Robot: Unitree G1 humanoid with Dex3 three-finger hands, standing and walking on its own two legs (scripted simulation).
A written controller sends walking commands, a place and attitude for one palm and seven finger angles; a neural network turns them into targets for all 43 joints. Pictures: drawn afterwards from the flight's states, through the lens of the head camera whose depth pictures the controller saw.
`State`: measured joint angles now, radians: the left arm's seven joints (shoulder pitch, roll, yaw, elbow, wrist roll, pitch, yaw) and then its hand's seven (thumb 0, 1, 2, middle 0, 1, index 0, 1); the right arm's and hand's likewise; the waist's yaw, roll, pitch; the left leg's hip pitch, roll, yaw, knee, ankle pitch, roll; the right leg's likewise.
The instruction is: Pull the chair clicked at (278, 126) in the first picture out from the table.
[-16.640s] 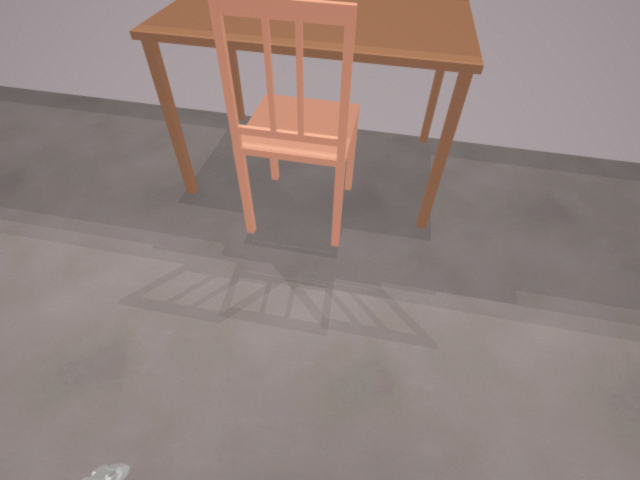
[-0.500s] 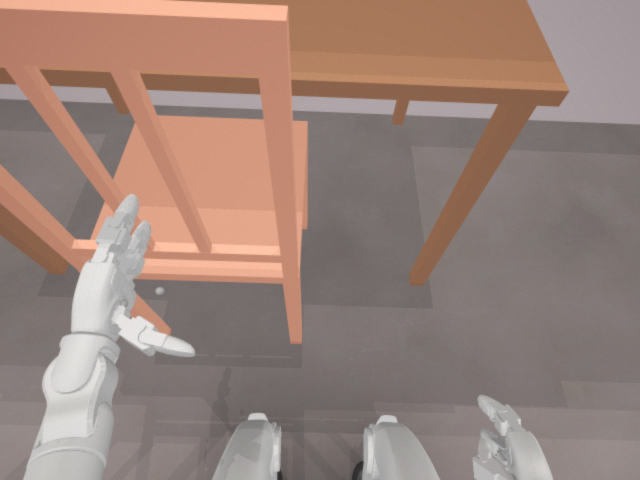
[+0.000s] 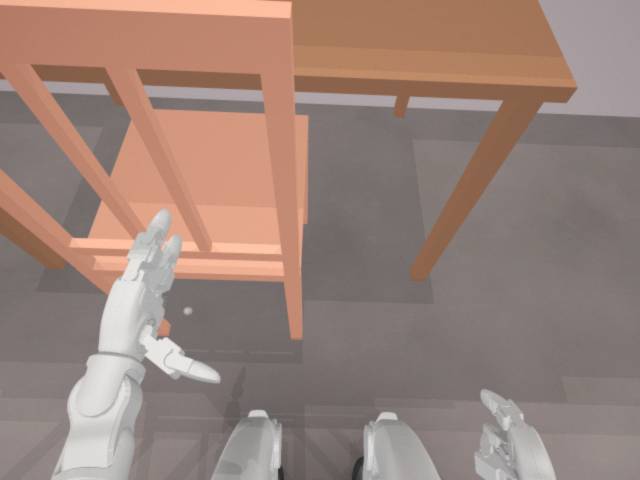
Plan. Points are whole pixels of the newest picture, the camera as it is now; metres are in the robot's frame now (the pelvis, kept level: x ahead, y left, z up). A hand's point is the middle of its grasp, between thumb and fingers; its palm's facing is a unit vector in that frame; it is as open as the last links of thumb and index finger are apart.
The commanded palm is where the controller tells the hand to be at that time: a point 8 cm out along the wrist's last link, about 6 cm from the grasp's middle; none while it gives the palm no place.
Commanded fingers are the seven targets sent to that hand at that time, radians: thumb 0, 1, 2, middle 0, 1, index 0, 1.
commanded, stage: push the fingers through the gap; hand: left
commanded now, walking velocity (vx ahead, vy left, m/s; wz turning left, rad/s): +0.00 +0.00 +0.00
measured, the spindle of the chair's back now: (98, 179) +0.47 +0.30 +0.05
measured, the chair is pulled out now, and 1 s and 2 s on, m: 0.00 0.00 0.00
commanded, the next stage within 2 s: hook a spindle and tug to test in 1.52 s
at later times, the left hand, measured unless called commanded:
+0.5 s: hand (181, 260) +0.37 +0.19 +0.02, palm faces +0.00 -1.00 -0.05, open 16.9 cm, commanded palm +0.35 +0.23 +0.02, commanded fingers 0.00 -0.50 0.30 -0.06 -0.08 -0.06 -0.08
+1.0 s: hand (189, 226) +0.42 +0.18 +0.02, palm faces -0.02 -1.00 -0.04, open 16.9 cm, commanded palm +0.40 +0.23 +0.02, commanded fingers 0.00 -0.50 0.30 -0.06 -0.08 -0.06 -0.08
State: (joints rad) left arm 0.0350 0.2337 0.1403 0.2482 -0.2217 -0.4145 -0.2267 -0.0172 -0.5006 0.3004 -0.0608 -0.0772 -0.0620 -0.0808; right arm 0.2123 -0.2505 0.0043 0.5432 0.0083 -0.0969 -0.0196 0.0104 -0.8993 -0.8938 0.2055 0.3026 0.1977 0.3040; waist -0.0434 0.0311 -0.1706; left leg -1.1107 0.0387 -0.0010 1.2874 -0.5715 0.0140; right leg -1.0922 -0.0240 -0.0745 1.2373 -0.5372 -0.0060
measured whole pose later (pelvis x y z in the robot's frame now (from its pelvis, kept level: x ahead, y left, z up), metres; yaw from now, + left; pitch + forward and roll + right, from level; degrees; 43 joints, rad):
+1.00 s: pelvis +0.00 +0.00 +0.00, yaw -1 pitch +25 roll -3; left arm -0.47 0.33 0.29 0.73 -0.17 -0.45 -0.23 -0.02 -0.50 0.30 -0.06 -0.08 -0.07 -0.08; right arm 0.25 -0.26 0.01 0.62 0.00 -0.04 -0.01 0.01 -0.90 -0.89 0.21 0.30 0.20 0.30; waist -0.10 0.03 -0.16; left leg -1.17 0.04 0.01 1.30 -0.56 0.02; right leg -1.15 -0.02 -0.07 1.24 -0.52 0.00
